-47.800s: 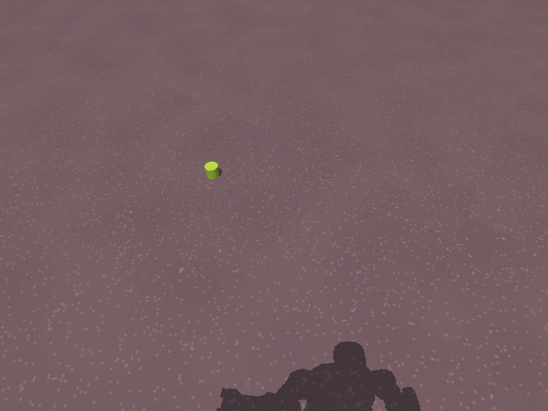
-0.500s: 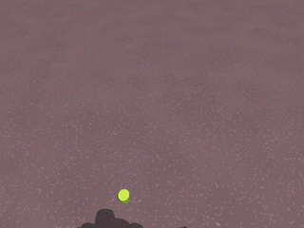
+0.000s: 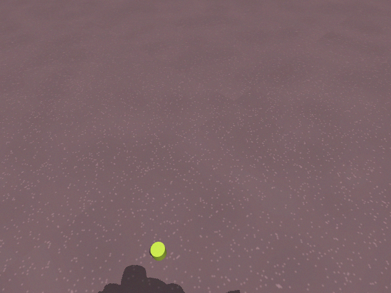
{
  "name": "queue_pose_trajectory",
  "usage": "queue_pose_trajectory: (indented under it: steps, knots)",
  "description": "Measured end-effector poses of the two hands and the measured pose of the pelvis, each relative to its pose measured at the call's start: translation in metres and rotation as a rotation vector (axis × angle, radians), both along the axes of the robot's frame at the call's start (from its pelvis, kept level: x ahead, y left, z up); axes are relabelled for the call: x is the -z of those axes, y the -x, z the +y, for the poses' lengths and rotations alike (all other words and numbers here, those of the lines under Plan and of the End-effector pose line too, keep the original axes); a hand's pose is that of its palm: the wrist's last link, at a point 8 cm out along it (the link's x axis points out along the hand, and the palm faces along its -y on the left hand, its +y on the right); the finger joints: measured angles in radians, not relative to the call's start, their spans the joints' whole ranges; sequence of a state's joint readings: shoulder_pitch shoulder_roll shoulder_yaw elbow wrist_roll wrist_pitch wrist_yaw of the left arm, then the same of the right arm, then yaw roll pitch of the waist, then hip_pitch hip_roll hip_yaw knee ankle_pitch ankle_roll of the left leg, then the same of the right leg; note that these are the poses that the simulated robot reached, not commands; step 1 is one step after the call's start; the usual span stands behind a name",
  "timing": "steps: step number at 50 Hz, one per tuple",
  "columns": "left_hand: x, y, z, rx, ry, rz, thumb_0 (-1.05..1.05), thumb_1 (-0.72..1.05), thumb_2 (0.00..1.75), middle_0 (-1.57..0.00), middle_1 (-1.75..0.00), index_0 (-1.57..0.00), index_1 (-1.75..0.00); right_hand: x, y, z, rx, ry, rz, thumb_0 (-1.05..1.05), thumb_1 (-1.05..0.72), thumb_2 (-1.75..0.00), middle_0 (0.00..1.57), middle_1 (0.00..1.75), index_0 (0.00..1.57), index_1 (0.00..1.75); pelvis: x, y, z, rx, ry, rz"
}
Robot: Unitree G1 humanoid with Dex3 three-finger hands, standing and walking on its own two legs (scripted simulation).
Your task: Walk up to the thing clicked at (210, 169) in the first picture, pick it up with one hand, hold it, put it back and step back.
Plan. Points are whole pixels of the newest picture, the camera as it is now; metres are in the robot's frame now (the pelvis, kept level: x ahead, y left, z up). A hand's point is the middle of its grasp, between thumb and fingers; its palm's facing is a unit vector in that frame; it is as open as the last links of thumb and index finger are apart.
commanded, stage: stand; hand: left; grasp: from above
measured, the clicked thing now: (158, 251) +0.42 +0.23 -0.75
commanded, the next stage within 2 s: step back in 0.12 s
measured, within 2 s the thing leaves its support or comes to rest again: neither
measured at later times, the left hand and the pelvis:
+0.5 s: hand out of the picture +0.10 +0.32 -0.18, palm faces -0.01 -0.92 -0.39, open 7.4 cm; pelvis -0.06 +0.05 -0.03, yaw +0 degrees
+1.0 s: hand out of the picture -0.05 +0.29 -0.15, palm faces -0.09 -0.91 -0.41, open 7.4 cm; pelvis -0.16 +0.03 -0.02, yaw -6 degrees
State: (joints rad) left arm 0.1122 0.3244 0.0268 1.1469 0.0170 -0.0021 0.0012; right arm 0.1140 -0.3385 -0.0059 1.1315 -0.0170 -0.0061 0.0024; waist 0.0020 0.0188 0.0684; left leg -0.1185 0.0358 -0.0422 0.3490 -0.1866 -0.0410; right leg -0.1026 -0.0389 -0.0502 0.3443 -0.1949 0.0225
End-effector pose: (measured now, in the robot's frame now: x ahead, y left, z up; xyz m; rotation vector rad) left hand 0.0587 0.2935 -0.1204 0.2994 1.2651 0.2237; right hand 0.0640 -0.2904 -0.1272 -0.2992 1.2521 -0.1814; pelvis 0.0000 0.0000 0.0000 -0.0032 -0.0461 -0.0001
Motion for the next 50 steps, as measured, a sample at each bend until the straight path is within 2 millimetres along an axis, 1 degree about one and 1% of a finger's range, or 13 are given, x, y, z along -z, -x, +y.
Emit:
queue_pose_trajectory:
  steps: [8,13,16,19,22,24,26,29,35,39,42,45,50]
  knots:
    - [0.0,-0.006,0.002,-0.007,0.0,-0.015,0.01,0.9,0.9,-0.2,-0.3,-0.2,-0.3,0.0,-0.003,-0.002,0.009,0.0,-0.006,0.01,-0.91,-0.89,0.2,0.3,0.2,0.3,0.002,0.001,0.001,0.001,0.001,0.008]
    - [0.003,-0.009,0.015,-0.004,-0.027,-0.039,0.01,0.9,0.9,-0.2,-0.3,-0.21,-0.3,0.002,-0.004,-0.009,0.019,0.022,-0.024,0.01,-0.91,-0.89,0.2,0.3,0.2,0.3,0.009,0.018,0.005,-0.001,0.009,0.01]
    - [0.006,-0.011,0.027,0.016,-0.041,-0.053,0.01,0.9,0.9,-0.2,-0.3,-0.21,-0.3,0.002,0.002,-0.01,0.019,0.046,-0.025,0.01,-0.91,-0.89,0.2,0.3,0.2,0.3,0.014,0.03,0.014,-0.004,0.006,0.009]
    - [0.011,-0.017,0.042,0.051,-0.046,-0.073,0.01,0.9,0.9,-0.2,-0.3,-0.21,-0.3,0.001,0.016,-0.006,0.027,0.069,-0.021,0.01,-0.91,-0.89,0.2,0.3,0.2,0.3,0.02,0.038,0.028,-0.002,0.0,0.017]
    - [0.022,-0.027,0.058,0.063,-0.045,-0.111,0.01,0.9,0.9,-0.2,-0.3,-0.21,-0.3,0.003,0.038,0.003,0.03,0.101,-0.001,0.0,-0.91,-0.89,0.2,0.3,0.2,0.3,0.03,0.046,0.042,-0.006,0.01,0.029]
    - [0.024,-0.03,0.063,0.063,-0.048,-0.129,0.01,0.9,0.9,-0.2,-0.3,-0.2,-0.3,0.0,0.055,0.013,0.023,0.105,0.032,0.0,-0.91,-0.89,0.2,0.3,0.2,0.3,0.028,0.055,0.045,0.0,0.005,0.022]
    - [0.023,-0.028,0.064,0.067,-0.043,-0.133,0.01,0.9,0.9,-0.2,-0.3,-0.2,-0.3,-0.005,0.071,0.021,0.023,0.104,0.061,0.0,-0.91,-0.89,0.2,0.3,0.2,0.3,0.023,0.061,0.047,-0.004,0.013,0.026]
    - [0.022,-0.016,0.061,0.081,-0.027,-0.114,0.01,0.91,0.9,-0.2,-0.3,-0.2,-0.3,-0.009,0.088,0.029,0.031,0.107,0.078,0.01,-0.9,-0.89,0.2,0.3,0.2,0.3,0.017,0.071,0.05,0.011,0.018,0.037]
    - [0.023,0.025,0.057,0.123,-0.023,-0.036,0.01,0.9,0.9,-0.2,-0.3,-0.2,-0.3,-0.005,0.097,0.035,0.063,0.091,-0.017,0.01,-0.9,-0.89,0.21,0.3,0.2,0.3,0.018,0.09,0.053,0.062,0.01,0.029]
    - [0.023,0.048,0.053,0.137,-0.037,-0.025,0.01,0.9,0.9,-0.2,-0.3,-0.2,-0.3,0.003,0.106,0.032,0.065,0.07,-0.073,0.01,-0.9,-0.89,0.21,0.3,0.2,0.3,0.024,0.109,0.048,0.091,-0.002,0.015]
    - [0.022,0.064,0.047,0.146,-0.055,-0.041,0.01,0.9,0.9,-0.2,-0.3,-0.2,-0.3,0.014,0.115,0.023,0.068,0.051,-0.101,0.01,-0.9,-0.89,0.21,0.3,0.2,0.3,0.031,0.125,0.041,0.107,-0.011,0.004]
    - [0.012,0.086,0.038,0.141,-0.057,-0.056,0.01,0.9,0.9,-0.2,-0.3,-0.2,-0.3,0.02,0.127,0.015,0.084,0.034,-0.106,0.01,-0.9,-0.89,0.21,0.3,0.2,0.3,0.03,0.141,0.035,0.085,0.026,-0.013]
    - [-0.007,0.115,0.037,0.123,-0.07,-0.075,0.01,0.9,0.9,-0.2,-0.3,-0.21,-0.3,0.008,0.151,0.01,0.081,0.024,-0.093,0.01,-0.9,-0.89,0.2,0.3,0.2,0.3,0.017,0.161,0.033,0.096,-0.041,0.002]
